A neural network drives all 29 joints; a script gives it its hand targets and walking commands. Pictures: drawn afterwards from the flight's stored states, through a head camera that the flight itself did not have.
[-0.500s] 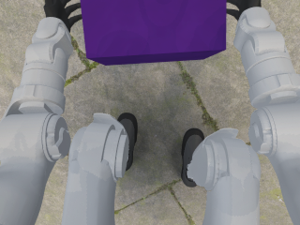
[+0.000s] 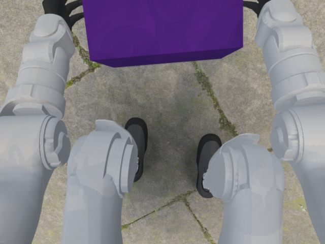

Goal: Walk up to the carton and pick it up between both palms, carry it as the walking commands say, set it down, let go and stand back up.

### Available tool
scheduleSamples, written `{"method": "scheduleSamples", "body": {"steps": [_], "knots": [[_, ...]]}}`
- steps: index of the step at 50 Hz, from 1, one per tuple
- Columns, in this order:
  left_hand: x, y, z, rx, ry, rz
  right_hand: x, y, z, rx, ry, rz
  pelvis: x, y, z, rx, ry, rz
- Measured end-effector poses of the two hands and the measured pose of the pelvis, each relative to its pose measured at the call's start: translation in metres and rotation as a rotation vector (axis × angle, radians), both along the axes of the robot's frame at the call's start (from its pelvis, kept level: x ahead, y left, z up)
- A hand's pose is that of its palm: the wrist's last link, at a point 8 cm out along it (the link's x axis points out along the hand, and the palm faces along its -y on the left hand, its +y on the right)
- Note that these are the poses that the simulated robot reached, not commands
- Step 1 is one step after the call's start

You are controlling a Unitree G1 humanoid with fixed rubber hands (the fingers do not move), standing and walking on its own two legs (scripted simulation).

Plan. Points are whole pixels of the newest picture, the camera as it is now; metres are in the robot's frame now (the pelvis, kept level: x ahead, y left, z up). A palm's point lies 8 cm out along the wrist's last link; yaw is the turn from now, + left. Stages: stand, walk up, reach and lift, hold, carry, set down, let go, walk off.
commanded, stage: set down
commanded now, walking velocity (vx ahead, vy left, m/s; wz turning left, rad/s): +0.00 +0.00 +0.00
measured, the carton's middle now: (162, 4) +0.57 +0.07 -0.27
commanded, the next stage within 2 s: none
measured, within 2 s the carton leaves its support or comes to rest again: neither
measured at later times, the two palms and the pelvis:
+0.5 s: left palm (59, 19) +0.49 +0.26 -0.18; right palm (268, 5) +0.55 -0.13 -0.18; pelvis +0.00 +0.00 +0.00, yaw +0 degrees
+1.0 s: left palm (63, 21) +0.49 +0.25 -0.19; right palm (266, 5) +0.56 -0.13 -0.19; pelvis +0.00 +0.00 +0.00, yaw +0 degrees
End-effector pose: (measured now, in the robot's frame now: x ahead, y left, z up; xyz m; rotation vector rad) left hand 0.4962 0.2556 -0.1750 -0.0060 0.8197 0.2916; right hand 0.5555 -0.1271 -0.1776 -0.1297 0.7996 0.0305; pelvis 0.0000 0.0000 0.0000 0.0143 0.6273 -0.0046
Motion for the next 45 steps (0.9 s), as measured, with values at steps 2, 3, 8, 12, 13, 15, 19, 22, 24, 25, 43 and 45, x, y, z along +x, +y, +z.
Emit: {"method": "scheduleSamples", "body": {"steps": [2,3,8,12,13,15,19,22,24,25,43,45], "knots": [[0.000,0.000,0.000,-0.001,0.000,-0.002,0.000,0.000,0.000,0.003,-0.001,0.000,0.000,0.000,0.000,0.000,-0.003,0.001],[0.000,0.000,0.000,-0.001,0.000,-0.002,0.000,0.000,-0.001,0.004,-0.002,0.000,0.000,0.000,-0.001,0.001,-0.005,0.001],[-0.001,0.000,-0.001,-0.002,0.000,-0.005,-0.001,-0.001,-0.002,0.011,-0.004,0.003,-0.001,0.000,-0.002,0.002,-0.013,0.002],[-0.001,0.000,-0.002,-0.004,0.000,-0.008,-0.001,-0.002,-0.003,0.017,-0.004,0.007,-0.001,-0.001,-0.002,0.003,-0.018,0.002],[-0.001,0.000,-0.002,-0.004,0.000,-0.009,-0.001,-0.002,-0.003,0.019,-0.004,0.009,-0.001,-0.001,-0.003,0.004,-0.018,0.002],[-0.002,0.001,-0.002,-0.005,0.000,-0.010,-0.001,-0.002,-0.003,0.022,-0.004,0.011,-0.001,-0.001,-0.003,0.004,-0.020,0.001],[-0.002,0.001,-0.003,-0.007,-0.001,-0.013,-0.001,-0.003,-0.004,0.027,-0.004,0.016,-0.001,-0.002,-0.003,0.005,-0.024,0.001],[-0.002,0.001,-0.003,-0.009,-0.001,-0.014,-0.001,-0.003,-0.005,0.030,-0.004,0.019,-0.001,-0.003,-0.004,0.005,-0.027,0.001],[-0.003,0.001,-0.004,-0.009,-0.001,-0.015,-0.002,-0.003,-0.005,0.031,-0.003,0.022,-0.001,-0.003,-0.004,0.006,-0.030,0.000],[-0.003,0.001,-0.004,-0.010,-0.001,-0.016,-0.002,-0.003,-0.005,0.032,-0.003,0.022,-0.002,-0.003,-0.004,0.006,-0.032,0.000],[-0.005,0.000,-0.008,-0.008,-0.008,-0.005,-0.001,-0.005,-0.009,0.030,-0.016,0.021,-0.005,-0.004,-0.006,0.007,-0.065,0.000],[-0.005,0.000,-0.009,-0.004,-0.011,0.001,-0.001,-0.005,-0.010,0.029,-0.024,0.020,-0.005,-0.004,-0.005,0.007,-0.066,0.001]]}}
